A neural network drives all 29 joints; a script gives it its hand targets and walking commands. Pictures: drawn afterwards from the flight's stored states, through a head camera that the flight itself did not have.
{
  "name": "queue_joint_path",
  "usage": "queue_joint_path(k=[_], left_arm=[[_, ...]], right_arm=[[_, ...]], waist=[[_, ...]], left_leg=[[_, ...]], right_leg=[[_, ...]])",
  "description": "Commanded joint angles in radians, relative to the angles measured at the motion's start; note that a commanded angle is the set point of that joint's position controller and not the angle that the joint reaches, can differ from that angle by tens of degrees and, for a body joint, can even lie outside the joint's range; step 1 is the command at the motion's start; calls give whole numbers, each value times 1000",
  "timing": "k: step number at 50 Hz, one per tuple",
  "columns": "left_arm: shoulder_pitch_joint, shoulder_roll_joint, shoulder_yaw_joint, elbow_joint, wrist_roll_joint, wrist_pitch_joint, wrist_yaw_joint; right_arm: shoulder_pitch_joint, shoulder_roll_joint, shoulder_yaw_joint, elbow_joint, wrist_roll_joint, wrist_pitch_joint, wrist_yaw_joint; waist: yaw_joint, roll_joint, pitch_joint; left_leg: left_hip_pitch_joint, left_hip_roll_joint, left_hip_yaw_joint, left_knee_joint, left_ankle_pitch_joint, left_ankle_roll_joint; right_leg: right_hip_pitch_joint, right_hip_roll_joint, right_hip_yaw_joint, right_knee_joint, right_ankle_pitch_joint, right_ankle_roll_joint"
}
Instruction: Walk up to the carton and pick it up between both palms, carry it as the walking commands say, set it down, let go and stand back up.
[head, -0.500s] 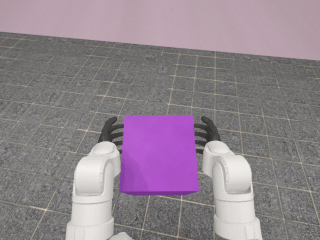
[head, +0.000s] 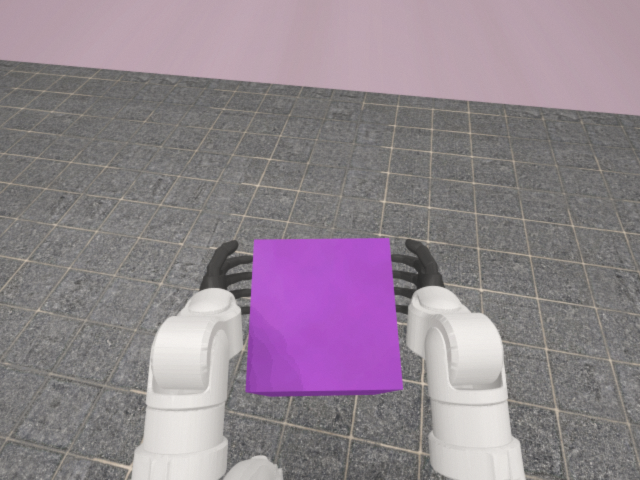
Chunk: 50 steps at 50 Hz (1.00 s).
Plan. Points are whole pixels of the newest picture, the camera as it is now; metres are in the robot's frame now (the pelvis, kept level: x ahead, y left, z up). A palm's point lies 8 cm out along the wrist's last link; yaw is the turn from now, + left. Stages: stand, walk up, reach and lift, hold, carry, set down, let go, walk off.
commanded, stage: carry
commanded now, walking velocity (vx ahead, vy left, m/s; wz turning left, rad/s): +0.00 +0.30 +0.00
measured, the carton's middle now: (322, 327) +0.31 +0.00 +0.00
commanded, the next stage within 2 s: none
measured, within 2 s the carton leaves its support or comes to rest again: neither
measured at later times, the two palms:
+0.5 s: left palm (35, 358) +0.24 +0.29 +0.09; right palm (268, 350) +0.24 +0.05 +0.08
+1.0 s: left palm out of the picture +0.20 +0.41 +0.11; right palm (142, 394) +0.19 +0.17 +0.10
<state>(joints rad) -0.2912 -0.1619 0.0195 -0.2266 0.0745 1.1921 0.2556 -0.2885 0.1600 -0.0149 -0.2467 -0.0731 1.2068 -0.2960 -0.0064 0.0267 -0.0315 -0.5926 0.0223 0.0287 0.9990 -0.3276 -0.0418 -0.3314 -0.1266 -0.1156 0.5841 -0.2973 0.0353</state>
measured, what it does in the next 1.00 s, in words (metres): steps to the left: left foot, then right foot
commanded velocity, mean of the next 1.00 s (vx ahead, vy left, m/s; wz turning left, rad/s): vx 0.00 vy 0.13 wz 0.00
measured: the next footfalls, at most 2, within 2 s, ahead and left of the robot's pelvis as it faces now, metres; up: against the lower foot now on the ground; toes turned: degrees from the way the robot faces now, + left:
left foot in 0.12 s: +0.06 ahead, +0.22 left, +0.00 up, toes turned +5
right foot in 0.40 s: -0.02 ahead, +0.05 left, +0.00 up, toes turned -9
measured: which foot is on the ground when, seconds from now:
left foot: up 0.00-0.10, down 0.12-0.40, up 0.42-0.62, down 0.64-1.00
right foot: down 0.00-0.14, up 0.16-0.38, down 0.40-0.66, up 0.68-0.96, down 0.98-1.00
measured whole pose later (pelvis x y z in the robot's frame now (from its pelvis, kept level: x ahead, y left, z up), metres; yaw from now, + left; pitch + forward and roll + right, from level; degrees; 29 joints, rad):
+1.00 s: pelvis -0.10 +0.29 +0.00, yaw -2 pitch +3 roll +0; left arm -0.35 -0.18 0.04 -0.21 0.09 1.21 0.28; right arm -0.33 0.17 -0.04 -0.18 -0.11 1.21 -0.29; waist 0.03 0.00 -0.08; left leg -0.43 0.02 0.13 0.53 -0.16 0.05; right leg -0.28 -0.03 -0.10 0.56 -0.35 0.02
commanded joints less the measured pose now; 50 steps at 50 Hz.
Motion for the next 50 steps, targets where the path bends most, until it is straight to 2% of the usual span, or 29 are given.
queue_joint_path(k=[1, 4, 5, 6, 7, 8, 9, 11, 13, 17, 19, 20, 21, 22, 23, 24, 26, 27, 29, 31, 32, 33, 34, 35, 37, 39, 46, 48, 50], left_arm=[[-300, -1017, -390, -153, -267, -50, -189], [-255, -989, -393, -147, -250, -39, -173], [-243, -983, -393, -136, -244, -32, -168], [-232, -977, -395, -123, -234, -27, -167], [-230, -966, -394, -108, -226, -22, -165], [-276, -970, -424, -151, -245, -18, -169], [-301, -990, -443, -140, -251, -12, -170], [-355, -1050, -484, -148, -291, -19, -187], [-397, -1081, -517, -159, -335, -28, -202], [-369, -1068, -509, -164, -343, -32, -205], [-316, -1053, -485, -131, -322, -22, -203], [-301, -1042, -466, -113, -314, -18, -204], [-279, -1032, -449, -83, -296, -17, -201], [-270, -1051, -443, -78, -302, -26, -203], [-275, -1054, -442, -100, -302, -30, -205], [-294, -1050, -432, -126, -296, -36, -205], [-305, -1040, -403, -141, -280, -43, -205], [-321, -1034, -399, -161, -276, -46, -201], [-282, -1008, -396, -154, -259, -45, -186], [-259, -981, -399, -144, -247, -32, -174], [-247, -968, -399, -126, -237, -24, -171], [-229, -956, -397, -106, -228, -17, -166], [-302, -956, -430, -141, -250, -9, -170], [-323, -991, -447, -132, -257, -6, -172], [-381, -1046, -484, -131, -297, -7, -187], [-410, -1083, -515, -131, -332, -11, -197], [-359, -1053, -469, -70, -311, 0, -191], [-342, -1043, -444, -47, -298, 3, -190], [-344, -1040, -418, -23, -286, 4, -192]], right_arm=[[-371, 1087, 511, -151, 338, -57, 217], [-327, 1058, 502, -128, 330, -44, 211], [-313, 1052, 501, -117, 329, -39, 211], [-309, 1048, 500, -104, 329, -34, 213], [-313, 1042, 495, -94, 325, -29, 218], [-317, 1019, 466, -93, 314, -36, 224], [-299, 1045, 461, -78, 318, -34, 226], [-295, 1073, 438, -85, 299, -48, 234], [-305, 1074, 411, -104, 280, -69, 232], [-298, 1057, 417, -145, 264, -80, 211], [-285, 1048, 423, -118, 256, -67, 201], [-278, 1043, 424, -92, 251, -58, 196], [-257, 1037, 421, -73, 242, -47, 194], [-320, 1027, 447, -127, 259, -45, 203], [-366, 1051, 465, -145, 280, -51, 210], [-390, 1068, 486, -152, 299, -53, 214], [-388, 1095, 507, -150, 320, -54, 220], [-388, 1094, 514, -162, 335, -56, 222], [-364, 1063, 505, -154, 333, -53, 217], [-322, 1041, 495, -126, 323, -41, 212], [-321, 1031, 489, -115, 320, -35, 213], [-322, 1004, 477, -102, 313, -29, 216], [-302, 998, 443, -74, 303, -32, 217], [-311, 1026, 441, -85, 307, -32, 221], [-316, 1046, 412, -82, 284, -44, 226], [-320, 1058, 387, -88, 267, -59, 225], [-314, 1023, 380, -73, 248, -50, 213], [-322, 1022, 389, -59, 250, -43, 209], [-340, 1033, 399, -44, 252, -39, 207]], waist=[[15, -249, -284], [21, -292, -321], [11, -279, -337], [13, -217, -365], [14, -110, -380], [-1, 240, -379], [-7, 299, -357], [1, 221, -378], [1, 203, -382], [-3, 135, -412], [23, 86, -398], [38, 22, -378], [32, -248, -360], [40, -366, -320], [32, -229, -297], [26, -162, -295], [13, -200, -264], [13, -237, -273], [25, -264, -306], [10, -212, -339], [12, -137, -379], [16, 1, -381], [-4, 269, -374], [-2, 217, -363], [3, 186, -370], [2, 191, -377], [-2, 139, -385], [8, 109, -387], [2, 16, -375]], left_leg=[[116, 26, 8, -154, -31, -5], [192, -6, 80, -384, -35, -7], [252, -25, 113, -524, 45, -2], [350, -34, 114, -600, 92, 5], [463, 46, 31, -598, 190, 19], [531, 287, -289, -606, 542, 103], [549, 297, -290, -583, 692, 184], [499, 243, -146, -523, 670, 211], [475, 190, -73, -538, 522, 202], [442, 196, -111, -562, 382, 218], [364, 172, -88, -521, 348, 178], [181, 149, -56, -439, 311, 125], [-102, 44, -2, -240, 16, 19], [-198, -5, -72, 44, -215, -19], [-185, 58, -161, 173, -159, -20], [-124, 77, -139, 158, -77, -15], [44, 58, -45, -55, 24, -6], [123, 24, 5, -145, -6, -9], [183, -18, 85, -299, -53, -16], [307, -49, 145, -568, 116, -14], [442, 25, 73, -583, 181, -9], [544, 199, -117, -591, 446, 28], [538, 346, -340, -613, 635, 110], [532, 325, -296, -602, 662, 127], [514, 284, -193, -583, 570, 130], [502, 255, -148, -591, 465, 130], [479, 263, -179, -652, 297, 144], [433, 237, -148, -639, 229, 127], [330, 177, -96, -615, 165, 66]], right_leg=[[175, -193, 74, -133, 572, -95], [229, -204, 78, -68, 643, -80], [236, -195, 62, -24, 615, -50], [199, -158, 42, 37, 500, -11], [80, -121, 20, 114, 292, 18], [-159, 2, -47, 268, -208, 70], [-241, 54, 3, 445, -423, 45], [-228, 42, 54, 588, -324, 7], [-211, 39, 34, 516, -230, 0], [-77, 59, 8, 238, -205, -19], [76, 46, 4, -44, -90, -41], [260, -67, 117, -185, 36, -65], [410, -372, 510, -205, 317, -172], [343, -516, 663, -249, 529, -313], [303, -464, 549, -216, 572, -286], [258, -376, 376, -196, 525, -224], [178, -198, 105, -150, 550, -108], [165, -154, 51, -130, 553, -92], [216, -136, 43, -77, 564, -98], [207, -101, 20, 3, 405, -46], [120, -87, 15, 55, 279, -6], [-22, -47, 6, 118, 8, 41], [-136, 42, -1, 228, -317, 78], [-126, 35, 75, 310, -335, 62], [-150, 32, 90, 367, -257, 34], [-147, 37, 88, 368, -207, 28], [-38, 78, 46, 100, -205, 11], [73, 83, 15, -96, -103, 2], [194, 12, 61, -157, -8, -22]])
